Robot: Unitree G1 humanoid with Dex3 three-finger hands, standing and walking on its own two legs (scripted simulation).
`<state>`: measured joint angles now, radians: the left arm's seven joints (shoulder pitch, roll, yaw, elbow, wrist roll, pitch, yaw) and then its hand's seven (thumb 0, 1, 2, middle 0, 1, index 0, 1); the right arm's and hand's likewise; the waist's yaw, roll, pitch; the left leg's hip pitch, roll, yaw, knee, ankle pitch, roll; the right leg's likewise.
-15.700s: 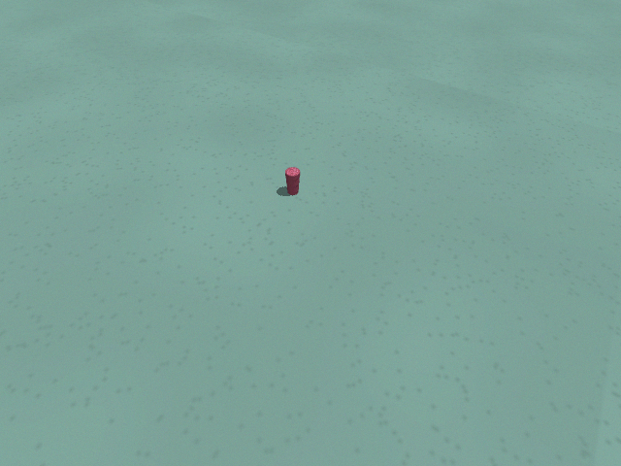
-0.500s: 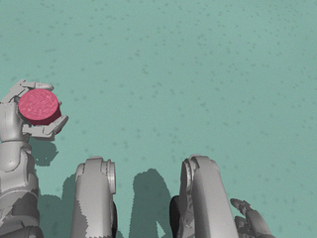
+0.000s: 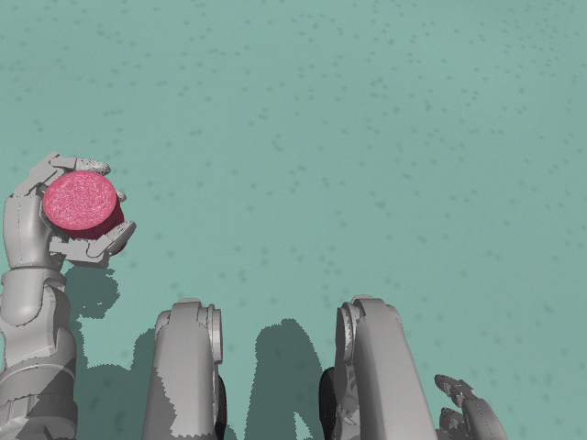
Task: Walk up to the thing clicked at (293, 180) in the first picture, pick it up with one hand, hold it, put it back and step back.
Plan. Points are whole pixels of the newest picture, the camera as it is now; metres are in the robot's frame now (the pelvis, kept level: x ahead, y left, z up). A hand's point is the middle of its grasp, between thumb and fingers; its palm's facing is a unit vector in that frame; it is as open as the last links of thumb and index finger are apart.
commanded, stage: lift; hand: left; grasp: from the side
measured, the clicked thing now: (95, 221) +0.41 +0.25 -0.03
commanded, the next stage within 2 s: hold in 1.78 s
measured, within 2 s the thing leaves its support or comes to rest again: neither
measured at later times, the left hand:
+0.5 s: hand (13, 152) +0.39 +0.23 +0.16, palm faces +0.18 -0.98 -0.04, open 9.3 cm
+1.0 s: hand out of the picture +0.38 +0.22 +0.29, palm faces +0.17 -0.98 -0.03, open 9.3 cm
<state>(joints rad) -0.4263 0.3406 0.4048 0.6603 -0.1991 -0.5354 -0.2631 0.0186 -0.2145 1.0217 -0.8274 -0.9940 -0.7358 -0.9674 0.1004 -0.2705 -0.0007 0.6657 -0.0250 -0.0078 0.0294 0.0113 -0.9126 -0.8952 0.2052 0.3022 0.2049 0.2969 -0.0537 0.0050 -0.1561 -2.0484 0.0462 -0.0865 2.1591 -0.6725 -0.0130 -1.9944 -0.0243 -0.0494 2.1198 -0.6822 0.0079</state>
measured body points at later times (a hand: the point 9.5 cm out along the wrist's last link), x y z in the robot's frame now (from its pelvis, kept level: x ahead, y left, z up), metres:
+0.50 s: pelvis +0.02 +0.01 +0.13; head +0.18 +0.03 +0.56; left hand +0.37 +0.28 +0.17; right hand +0.22 -0.23 +0.02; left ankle +0.09 +0.13 -0.37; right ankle +0.09 -0.13 -0.37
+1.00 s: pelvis +0.05 +0.02 +0.25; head +0.14 +0.04 +0.69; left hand +0.37 +0.28 +0.29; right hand +0.20 -0.22 +0.15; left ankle +0.09 +0.13 -0.37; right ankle +0.09 -0.13 -0.37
